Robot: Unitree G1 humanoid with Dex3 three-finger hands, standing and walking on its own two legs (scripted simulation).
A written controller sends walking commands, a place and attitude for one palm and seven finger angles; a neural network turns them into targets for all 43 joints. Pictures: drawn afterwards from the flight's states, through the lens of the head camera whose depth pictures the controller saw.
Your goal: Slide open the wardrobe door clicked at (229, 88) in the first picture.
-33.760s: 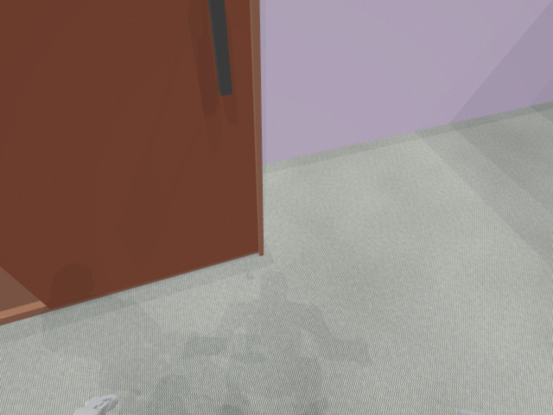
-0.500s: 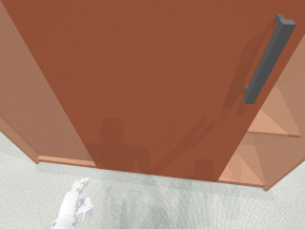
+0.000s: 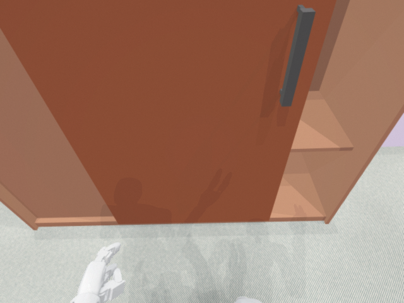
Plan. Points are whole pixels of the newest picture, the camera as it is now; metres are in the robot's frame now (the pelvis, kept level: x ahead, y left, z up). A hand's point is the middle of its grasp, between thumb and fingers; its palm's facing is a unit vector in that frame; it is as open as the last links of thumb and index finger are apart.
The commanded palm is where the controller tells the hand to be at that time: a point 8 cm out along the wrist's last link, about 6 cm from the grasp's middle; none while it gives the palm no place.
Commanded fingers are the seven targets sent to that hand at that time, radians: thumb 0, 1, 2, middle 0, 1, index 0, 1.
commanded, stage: stop stepping back and stand still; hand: right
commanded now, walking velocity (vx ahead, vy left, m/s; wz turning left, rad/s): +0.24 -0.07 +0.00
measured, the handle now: (292, 59) +0.64 -0.23 +0.19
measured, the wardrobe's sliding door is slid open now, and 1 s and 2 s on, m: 0.30 0.30 0.30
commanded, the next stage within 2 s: let the arm hang, fingers relaxed in 0.70 s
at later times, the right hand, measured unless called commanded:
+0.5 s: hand out of the picture +0.16 -0.27 +0.19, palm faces +0.40 +0.83 -0.39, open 7.4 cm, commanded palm +0.11 -0.30 +0.19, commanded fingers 0.00 -0.90 -0.90 0.20 0.30 0.20 0.30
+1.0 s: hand out of the picture +0.13 -0.24 -0.09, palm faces +0.00 +0.94 -0.33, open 7.4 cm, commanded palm none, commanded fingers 0.00 -0.90 -0.90 0.20 0.30 0.20 0.30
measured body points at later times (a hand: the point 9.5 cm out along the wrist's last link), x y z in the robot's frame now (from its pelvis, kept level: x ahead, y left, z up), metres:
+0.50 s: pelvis -0.06 -0.02 +0.01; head -0.09 -0.04 +0.46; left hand +0.05 +0.23 -0.08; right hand +0.13 -0.31 +0.21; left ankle -0.15 +0.07 -0.73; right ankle +0.00 -0.10 -0.70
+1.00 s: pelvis -0.04 -0.04 -0.01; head -0.06 -0.02 +0.44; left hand +0.06 +0.22 -0.14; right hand +0.12 -0.29 -0.07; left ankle -0.08 +0.08 -0.73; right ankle +0.02 -0.12 -0.73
